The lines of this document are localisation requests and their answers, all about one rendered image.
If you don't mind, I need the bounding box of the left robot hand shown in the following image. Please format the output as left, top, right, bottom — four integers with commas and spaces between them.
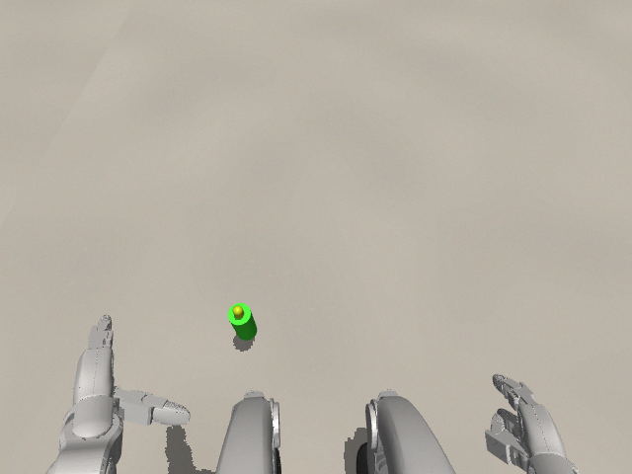
73, 315, 190, 426

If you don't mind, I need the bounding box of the right robot arm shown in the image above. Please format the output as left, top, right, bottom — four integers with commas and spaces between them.
526, 453, 580, 474

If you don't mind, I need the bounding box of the left robot arm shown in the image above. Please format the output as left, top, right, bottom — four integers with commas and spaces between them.
45, 396, 123, 474

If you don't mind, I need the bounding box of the bottle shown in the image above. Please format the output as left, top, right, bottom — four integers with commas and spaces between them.
228, 303, 257, 341

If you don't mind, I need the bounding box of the right robot hand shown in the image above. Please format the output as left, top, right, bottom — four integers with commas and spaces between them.
485, 374, 567, 472

